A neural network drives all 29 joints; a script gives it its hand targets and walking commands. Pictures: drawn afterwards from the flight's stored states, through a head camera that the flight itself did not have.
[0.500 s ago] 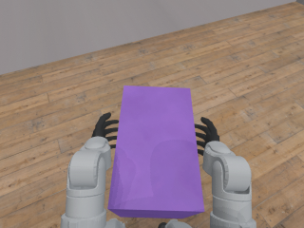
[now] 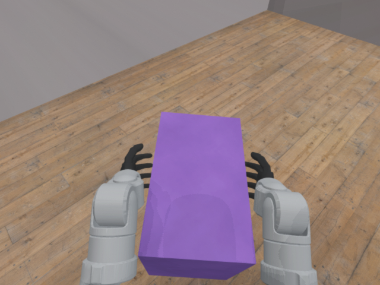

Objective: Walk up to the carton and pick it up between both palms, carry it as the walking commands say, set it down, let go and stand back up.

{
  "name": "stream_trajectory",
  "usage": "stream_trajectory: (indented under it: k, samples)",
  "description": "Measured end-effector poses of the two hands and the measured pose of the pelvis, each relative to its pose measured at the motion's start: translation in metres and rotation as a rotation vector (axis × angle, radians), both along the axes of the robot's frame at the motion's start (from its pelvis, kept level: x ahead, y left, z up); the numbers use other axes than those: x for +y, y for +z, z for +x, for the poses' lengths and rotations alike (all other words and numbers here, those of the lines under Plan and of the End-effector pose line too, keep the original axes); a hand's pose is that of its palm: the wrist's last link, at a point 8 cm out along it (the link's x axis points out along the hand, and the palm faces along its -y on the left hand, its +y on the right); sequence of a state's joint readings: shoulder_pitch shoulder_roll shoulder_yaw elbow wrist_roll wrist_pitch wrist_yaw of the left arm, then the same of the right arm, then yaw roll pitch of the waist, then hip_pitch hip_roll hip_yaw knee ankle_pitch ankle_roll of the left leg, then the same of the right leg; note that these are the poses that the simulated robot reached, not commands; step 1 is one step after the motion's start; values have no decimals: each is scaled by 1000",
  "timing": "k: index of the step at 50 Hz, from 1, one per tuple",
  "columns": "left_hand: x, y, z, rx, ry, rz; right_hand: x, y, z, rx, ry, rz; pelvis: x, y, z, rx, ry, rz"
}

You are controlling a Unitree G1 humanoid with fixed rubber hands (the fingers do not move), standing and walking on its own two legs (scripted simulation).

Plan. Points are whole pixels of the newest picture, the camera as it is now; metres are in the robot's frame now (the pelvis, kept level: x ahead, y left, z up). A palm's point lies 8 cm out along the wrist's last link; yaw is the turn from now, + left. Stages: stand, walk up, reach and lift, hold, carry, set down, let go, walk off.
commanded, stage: carry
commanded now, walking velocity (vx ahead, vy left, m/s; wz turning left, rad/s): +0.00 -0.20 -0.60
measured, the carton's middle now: (194, 197) +0.31 +0.00 +0.01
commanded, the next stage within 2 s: none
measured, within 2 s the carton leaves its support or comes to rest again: neither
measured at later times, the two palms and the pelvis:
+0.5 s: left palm (214, 200) +0.25 -0.03 +0.11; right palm out of the picture +0.18 -0.28 +0.11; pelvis -0.07 -0.09 +0.02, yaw -18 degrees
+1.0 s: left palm (358, 272) +0.15 -0.25 +0.08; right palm out of the picture +0.01 -0.46 +0.09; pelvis -0.18 -0.19 +0.00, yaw -31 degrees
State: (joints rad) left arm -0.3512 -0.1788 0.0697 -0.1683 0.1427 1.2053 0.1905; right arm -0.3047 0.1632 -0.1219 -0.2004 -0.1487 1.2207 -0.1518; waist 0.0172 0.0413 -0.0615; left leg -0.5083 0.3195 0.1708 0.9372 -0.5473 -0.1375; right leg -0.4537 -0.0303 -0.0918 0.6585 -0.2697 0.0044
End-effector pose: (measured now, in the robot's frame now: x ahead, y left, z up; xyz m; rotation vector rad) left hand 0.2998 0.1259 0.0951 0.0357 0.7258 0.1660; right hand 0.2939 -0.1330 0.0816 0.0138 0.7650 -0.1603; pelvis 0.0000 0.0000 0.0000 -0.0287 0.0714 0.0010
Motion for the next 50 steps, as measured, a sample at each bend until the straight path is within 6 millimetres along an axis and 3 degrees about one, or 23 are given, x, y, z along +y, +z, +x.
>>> stream_trajectory:
  k: [3, 7, 15, 19, 23, 27, 31, 35, 40, 45, 50]
  samples:
    - [-33, -11, -3, 59, -69, 15, -32, -13, -21, 58, -65, 10, -14, 4, -9, 0, -29, 21]
    - [-64, -14, -7, 47, -121, -6, -61, -10, -39, 47, -124, 0, -30, 4, -21, 5, -81, 24]
    - [-93, -16, -24, -1, -142, -80, -89, 8, -60, 5, -144, -88, -54, 0, -40, 7, -166, 23]
    - [-109, -9, -38, 22, -169, -76, -104, 15, -80, 31, -160, -97, -63, 10, -51, -10, -224, -7]
    - [-139, 4, -46, 23, -214, -81, -131, 25, -101, 35, -212, -94, -77, 19, -62, -19, -276, -39]
    - [-182, 17, -52, -6, -267, -81, -169, 33, -123, 11, -279, -81, -99, 21, -76, -18, -333, -57]
    - [-237, 19, -63, -24, -325, -64, -219, 28, -150, -3, -347, -63, -131, 14, -92, -15, -393, -47]
    - [-300, 5, -82, -22, -411, -18, -273, 5, -187, -3, -434, -17, -164, -2, -111, -9, -438, -18]
    - [-350, -15, -112, 57, -528, 21, -308, -16, -245, 76, -545, 19, -179, 2, -138, -17, -484, 15]
    - [-374, -16, -134, 33, -573, -15, -326, -8, -275, 51, -599, -11, -188, 2, -161, -15, -530, 15]
    - [-372, -10, -152, 14, -559, -42, -328, 5, -288, 36, -581, -52, -194, 3, -178, -12, -541, 15]
